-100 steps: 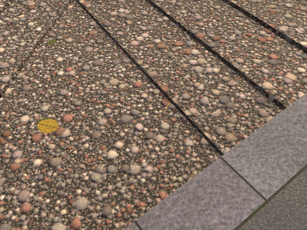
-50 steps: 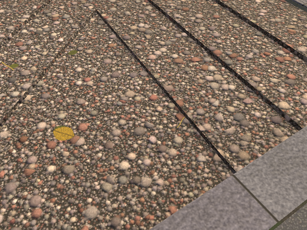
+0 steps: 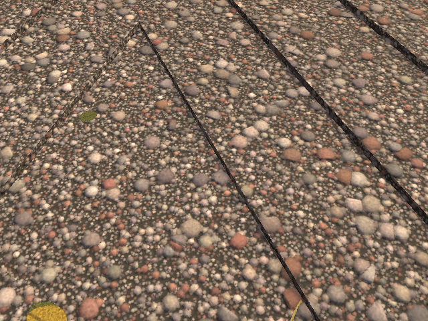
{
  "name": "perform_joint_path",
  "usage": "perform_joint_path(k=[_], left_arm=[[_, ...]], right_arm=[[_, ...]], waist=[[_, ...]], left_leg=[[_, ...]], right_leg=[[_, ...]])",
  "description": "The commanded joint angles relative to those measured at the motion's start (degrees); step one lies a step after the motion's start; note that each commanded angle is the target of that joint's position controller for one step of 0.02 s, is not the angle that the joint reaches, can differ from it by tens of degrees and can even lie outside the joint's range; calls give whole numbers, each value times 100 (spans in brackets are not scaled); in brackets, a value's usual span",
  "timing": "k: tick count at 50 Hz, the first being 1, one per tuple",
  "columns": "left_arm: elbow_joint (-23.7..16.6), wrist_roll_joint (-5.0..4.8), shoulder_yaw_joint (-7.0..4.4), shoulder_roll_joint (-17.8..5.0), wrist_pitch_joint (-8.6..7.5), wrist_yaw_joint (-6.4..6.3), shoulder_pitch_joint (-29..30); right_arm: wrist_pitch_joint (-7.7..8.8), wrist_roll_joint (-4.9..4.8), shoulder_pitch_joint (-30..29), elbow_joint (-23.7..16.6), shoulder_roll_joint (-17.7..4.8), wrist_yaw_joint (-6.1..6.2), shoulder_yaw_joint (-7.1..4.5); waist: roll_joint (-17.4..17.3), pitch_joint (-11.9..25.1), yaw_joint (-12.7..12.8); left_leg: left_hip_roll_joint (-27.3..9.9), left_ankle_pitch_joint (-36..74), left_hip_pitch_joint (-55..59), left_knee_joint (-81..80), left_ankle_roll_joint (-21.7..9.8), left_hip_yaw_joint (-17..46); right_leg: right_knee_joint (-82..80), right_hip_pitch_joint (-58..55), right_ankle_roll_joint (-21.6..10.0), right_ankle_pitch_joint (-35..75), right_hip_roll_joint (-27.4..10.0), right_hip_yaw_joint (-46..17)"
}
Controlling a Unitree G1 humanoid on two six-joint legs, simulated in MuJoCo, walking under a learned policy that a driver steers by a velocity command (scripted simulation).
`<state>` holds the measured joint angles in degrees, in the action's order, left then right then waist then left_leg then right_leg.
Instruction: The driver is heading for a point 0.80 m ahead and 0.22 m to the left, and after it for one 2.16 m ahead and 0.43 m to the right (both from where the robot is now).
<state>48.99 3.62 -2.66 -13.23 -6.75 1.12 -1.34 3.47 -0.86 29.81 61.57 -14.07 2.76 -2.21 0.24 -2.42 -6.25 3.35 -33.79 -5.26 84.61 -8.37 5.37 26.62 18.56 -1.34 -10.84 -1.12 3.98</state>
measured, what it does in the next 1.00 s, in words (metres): walks ahead, turning left: left foot, then right foot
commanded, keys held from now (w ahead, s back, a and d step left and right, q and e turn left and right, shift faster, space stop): w+q+shift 0.62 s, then w+shift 0.02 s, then e+shift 0.36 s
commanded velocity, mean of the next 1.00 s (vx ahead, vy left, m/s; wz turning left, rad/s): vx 0.82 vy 0.00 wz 0.57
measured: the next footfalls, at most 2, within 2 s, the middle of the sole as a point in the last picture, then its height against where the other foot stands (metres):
left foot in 0.30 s outside the picture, level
right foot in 0.70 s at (170, 195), level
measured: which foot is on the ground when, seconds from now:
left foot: up 0.00-0.28, down 0.30-0.72, up 0.74-1.00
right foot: down 0.00-0.30, up 0.32-0.68, down 0.70-1.00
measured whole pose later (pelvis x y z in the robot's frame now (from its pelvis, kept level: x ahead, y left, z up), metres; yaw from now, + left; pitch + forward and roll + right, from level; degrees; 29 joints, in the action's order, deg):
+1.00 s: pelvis +0.83 +0.16 +0.01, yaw +30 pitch +2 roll -1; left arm 48.7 -1.6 -3.4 -16.8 -3.7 -0.2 -22.4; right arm 4.8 0.2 -4.3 36.3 -15.9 0.2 -0.7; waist -0.7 -5.5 6.3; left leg 1.1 -11.3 -34.2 41.2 2.2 7.3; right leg 19.6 11.6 -2.2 -9.5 5.0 -5.9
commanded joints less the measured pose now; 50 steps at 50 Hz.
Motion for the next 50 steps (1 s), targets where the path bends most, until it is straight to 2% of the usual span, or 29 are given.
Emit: perform_joint_path(k=[1, 2, 5, 7, 9, 11, 13, 14, 15, 16, 17, 18, 19, 22, 25, 28, 31, 33, 34, 35, 36, 37, 38, 39, 40, 41, 46, 48, 50], left_arm=[[457, 39, -262, -710, -38, -24, -2463], [540, 108, -153, -322, -95, -75, -2210], [739, -243, -38, -233, -226, -201, -1766], [553, -302, -50, -378, -297, -174, -1200], [483, -338, -84, -556, -274, -149, -1082], [498, -382, -124, -855, -223, -178, -1503], [343, -318, -196, -1259, -75, -285, -1500], [185, -287, -225, -1380, 29, -304, -1130], [190, -249, -237, -1204, 121, -229, -987], [-149, -94, -35, -538, 104, -185, -1156], [-874, -161, 22, -591, -27, -161, -1410], [-868, -109, 34, -822, -125, -158, -1082], [-762, -116, -1, -999, -112, -139, -1013], [-744, 79, 82, -796, 249, -101, -1112], [-1191, 3, 158, -626, 338, -27, -186], [-1456, -187, 255, -385, 303, 29, 411], [-1636, -263, 203, -601, 278, -9, 535], [-1374, -216, 44, -964, 228, -103, -302], [-1131, -182, -38, -1099, 167, -169, -1149], [-832, -118, -112, -1255, 107, -243, -2162], [-629, 10, -145, -1574, 61, -292, -2987], [-443, 10, -307, -2063, 72, -145, -2825], [-741, -134, -265, -1431, 130, -45, -1993], [-844, -401, -85, -718, -21, -14, -1546], [-766, -486, -62, -770, -72, 66, -1285], [-684, -566, -99, -861, -94, 85, -1311], [-590, -491, -268, -1362, 14, -87, -1311], [-688, -520, -395, -1650, 175, -192, -1266], [-701, -601, -434, -1620, 299, -250, -1452]], right_arm=[[82, 31, -707, -751, -541, 37, -85], [30, 202, -1205, -810, -512, -72, -167], [-211, 309, -1968, -1488, 127, -480, -24], [-226, 296, -2296, -1800, 165, -641, 68], [-228, 221, -2430, -1874, 31, -663, 89], [-224, 236, -2370, -1795, -313, -657, 16], [-260, 286, -1277, -1538, -768, -634, -143], [-284, 285, 30, -1159, -1029, -567, -299], [-298, 119, 323, -972, -1230, -483, -447], [-372, 42, -256, -1115, -1623, -422, -499], [-385, 218, -386, -1374, -1980, -405, -500], [-389, 310, -551, -1433, -1647, -319, -492], [-331, 311, -861, -1451, -1320, -279, -429], [-42, 142, -1329, -1505, -1121, -220, -321], [158, 93, -1259, -1540, -1195, -249, -349], [178, 54, -906, -1508, -1285, -362, -454], [158, 26, -730, -1526, -1334, -365, -515], [159, 90, -681, -1468, -1486, -300, -535], [164, 139, -758, -1438, -1594, -294, -547], [197, 170, -927, -1471, -1353, -286, -482], [235, 206, -864, -1619, -541, -253, -286], [220, -155, 580, -1642, -354, -244, -230], [117, 91, 229, -1399, -699, -145, -198], [114, -114, -723, -1672, -652, -225, -122], [107, 1, -1305, -1882, -789, -236, -120], [138, 132, -1858, -2086, -916, -232, -172], [190, 123, -2277, -2575, -503, -243, 24], [152, 95, -2539, -2597, -531, -231, 56], [72, 69, -2770, -2661, -702, -227, -5]], waist=[[657, 1573, 1244], [425, 967, 1111], [389, -331, 232], [592, -543, 36], [411, -535, -29], [205, -229, -44], [463, 530, -660], [420, 1082, -1302], [-329, 1136, -1340], [-1352, 823, -590], [-1491, 1735, -100], [-490, 918, -106], [258, 41, 210], [333, -417, 940], [231, -533, 791], [33, -246, 391], [-257, 25, 265], [-236, 585, 605], [-237, 983, 1064], [-232, 1353, 1574], [850, 1823, 1610], [2743, 2804, 787], [1160, 2247, 739], [1045, 1576, 1003], [260, 1152, 860], [4, 723, 889], [139, 545, 459], [397, 769, 491], [499, 867, 548]], left_leg=[[-734, 1139, -4804, 554, 9, -52], [-826, 1509, -4542, 635, 34, -100], [-1301, 2029, -3463, -1201, 402, -123], [-1254, 2912, -2883, -2256, 277, -420], [-888, 3262, -2085, -3208, 99, -1051], [-204, 3289, -1451, -3623, -117, -1687], [162, 2989, -187, -3792, -383, -1720], [139, 2826, 1202, -3911, -674, -1325], [-162, 2769, 2100, -4509, -1038, -650], [-742, 3045, 1912, -4528, -1233, 925], [-1711, 1747, 2989, -5975, -2077, 3536], [-2006, 36, 2319, -7158, -1872, 4384], [-1846, 124, 1185, -7273, -1614, 3911], [-980, 2014, -979, -7236, -1299, 2408], [-343, 3235, -1739, -7432, -1150, 1562], [-136, 4333, -1362, -7295, -765, 1312], [-397, 5119, -456, -6942, -503, 1601], [-494, 6874, 376, -5891, -225, 1500], [-481, 7361, 525, -4786, -46, 1316], [-258, 6797, 48, -3434, 114, 1105], [258, 2540, -1136, -1319, 270, 684], [1111, 236, -2558, 173, 523, 507], [440, 762, -2911, 252, 445, 563], [121, 653, -3059, 131, 582, 647], [-173, 779, -3097, -194, 653, 271], [-308, 846, -3298, -652, 741, 102], [-295, 1368, -2598, -3409, 1069, -108], [55, 2402, -1628, -4452, 1122, -256], [228, 3117, -1176, -5065, 1141, -104]], right_leg=[[-43, -4625, -1009, 1411, -2364, -2459], [-381, -3473, -893, 828, -2209, -2380], [-1190, -540, -556, 1592, -1928, -1169], [-1518, 169, -319, 2325, -1596, -229], [-1586, 227, -175, 3122, -1228, 574], [-840, -499, -7, 5534, -1024, 969], [1055, -834, 66, 6845, -1198, 955], [2883, -249, 68, 6400, -1271, 781], [5391, 781, 77, 1463, -412, 829], [7408, 2094, 89, -1902, 194, 554], [7348, 3384, 119, -1953, 219, -646], [6653, 3892, 138, -1615, -20, -859], [6041, 3613, 191, -1204, -262, -855], [4719, 2221, 506, -1075, -672, -831], [2974, 1496, 671, -188, -615, -423], [1359, 788, 485, 1354, -263, -249], [522, 401, 302, 1485, -56, -401], [300, -339, 141, 1029, 257, -287], [140, -1030, 23, 1148, 260, -169], [101, -2065, -90, 1390, -74, -271], [639, -3275, -276, 2594, -1377, -1515], [-176, -4359, -1495, 3784, -2559, -4889], [-255, -3716, -1520, 2901, -2208, -4477], [-447, -3287, -1446, 3050, -1733, -3427], [-489, -2651, -1322, 3458, -1450, -2925], [-599, -2217, -1328, 3933, -1209, -2661], [-952, -909, -1371, 4787, -839, -2188], [-938, -312, -1102, 4347, -516, -1902], [-796, -215, -788, 3321, -358, -2063]])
